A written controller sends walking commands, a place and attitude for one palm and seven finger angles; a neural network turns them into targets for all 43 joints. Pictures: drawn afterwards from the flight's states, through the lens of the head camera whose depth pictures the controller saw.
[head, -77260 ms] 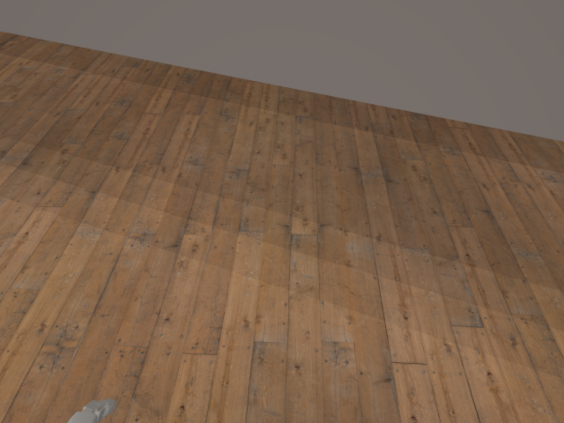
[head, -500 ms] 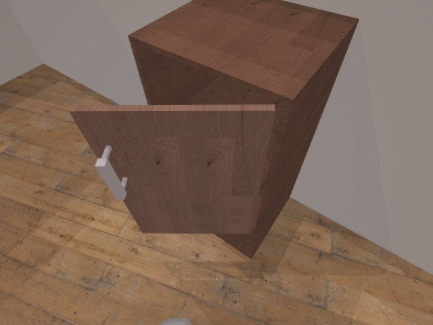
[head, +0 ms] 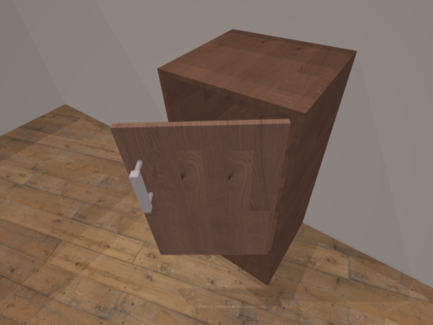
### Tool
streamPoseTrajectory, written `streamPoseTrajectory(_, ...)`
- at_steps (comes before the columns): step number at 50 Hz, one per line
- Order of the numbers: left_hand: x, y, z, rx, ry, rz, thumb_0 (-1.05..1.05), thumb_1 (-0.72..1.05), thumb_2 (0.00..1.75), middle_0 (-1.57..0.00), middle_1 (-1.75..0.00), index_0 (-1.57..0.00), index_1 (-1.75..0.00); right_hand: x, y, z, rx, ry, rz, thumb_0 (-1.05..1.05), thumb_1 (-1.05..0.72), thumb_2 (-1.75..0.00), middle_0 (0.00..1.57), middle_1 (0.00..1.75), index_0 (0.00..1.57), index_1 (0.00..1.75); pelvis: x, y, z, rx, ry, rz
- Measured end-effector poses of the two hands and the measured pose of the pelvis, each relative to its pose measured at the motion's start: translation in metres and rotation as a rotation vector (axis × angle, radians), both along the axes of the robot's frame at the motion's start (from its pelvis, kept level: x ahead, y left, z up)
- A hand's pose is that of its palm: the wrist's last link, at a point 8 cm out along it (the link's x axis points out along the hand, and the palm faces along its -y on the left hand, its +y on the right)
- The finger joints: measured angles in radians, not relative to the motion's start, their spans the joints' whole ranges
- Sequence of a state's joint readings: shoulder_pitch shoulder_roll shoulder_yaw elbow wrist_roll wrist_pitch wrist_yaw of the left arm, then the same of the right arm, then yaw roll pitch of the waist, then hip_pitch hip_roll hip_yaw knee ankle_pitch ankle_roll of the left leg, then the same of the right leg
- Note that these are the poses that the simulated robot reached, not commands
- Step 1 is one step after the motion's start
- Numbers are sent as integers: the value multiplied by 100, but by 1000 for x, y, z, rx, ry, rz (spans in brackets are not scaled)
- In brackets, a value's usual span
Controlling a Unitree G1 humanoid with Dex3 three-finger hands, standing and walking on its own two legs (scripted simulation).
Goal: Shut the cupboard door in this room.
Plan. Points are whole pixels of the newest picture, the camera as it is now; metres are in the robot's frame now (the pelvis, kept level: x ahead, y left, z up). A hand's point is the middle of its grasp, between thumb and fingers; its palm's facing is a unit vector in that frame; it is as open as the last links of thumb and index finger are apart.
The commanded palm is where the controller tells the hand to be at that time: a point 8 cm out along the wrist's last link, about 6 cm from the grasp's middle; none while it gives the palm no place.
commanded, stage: come to a stop and stand still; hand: left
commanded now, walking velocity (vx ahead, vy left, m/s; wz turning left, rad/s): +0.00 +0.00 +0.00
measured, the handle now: (143, 186) +0.45 +0.23 -0.03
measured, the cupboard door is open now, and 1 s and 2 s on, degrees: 34 34 34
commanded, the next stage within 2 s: look again from close up in 1.10 s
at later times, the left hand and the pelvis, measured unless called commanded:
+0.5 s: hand out of the picture -0.07 +0.18 -0.15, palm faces +0.01 -0.98 -0.20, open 7.3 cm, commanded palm none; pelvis -0.03 +0.01 +0.02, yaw -2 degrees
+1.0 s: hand out of the picture -0.12 +0.14 -0.17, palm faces +0.04 -0.99 -0.14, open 7.3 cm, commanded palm none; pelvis -0.06 +0.00 +0.01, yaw -1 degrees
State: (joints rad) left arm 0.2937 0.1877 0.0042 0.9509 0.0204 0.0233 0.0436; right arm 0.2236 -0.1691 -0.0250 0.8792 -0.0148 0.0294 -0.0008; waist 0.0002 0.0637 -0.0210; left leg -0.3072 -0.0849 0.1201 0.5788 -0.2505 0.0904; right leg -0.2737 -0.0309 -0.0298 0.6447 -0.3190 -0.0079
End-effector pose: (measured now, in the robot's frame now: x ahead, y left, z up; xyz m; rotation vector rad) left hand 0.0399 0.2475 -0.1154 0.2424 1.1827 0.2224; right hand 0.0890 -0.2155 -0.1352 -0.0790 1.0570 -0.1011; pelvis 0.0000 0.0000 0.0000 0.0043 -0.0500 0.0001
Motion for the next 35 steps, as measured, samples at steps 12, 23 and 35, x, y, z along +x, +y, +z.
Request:
streamPoseTrajectory(12, -10, -2, -10, -83, 48, -30, 0, 91, 90, -20, -30, -20, -30, -121, -13, 5, -103, 279, -88, 0, -92, -90, 20, 30, 20, 30, -14, 17, 7, -8, 39, -11)
streamPoseTrajectory(23, -102, -16, -8, -108, 275, 29, 0, 91, 90, -20, -30, -20, -30, -146, 5, 3, -45, 336, -103, 0, -91, -90, 19, 30, 20, 30, -29, 16, 15, -3, 39, -28)
streamPoseTrajectory(35, -145, -39, -14, -154, 315, 60, 0, 91, 90, -20, -30, -20, -29, -147, 12, 1, -23, 319, -80, 1, -93, -90, 20, 30, 20, 30, -42, 10, 15, -7, 26, -22)
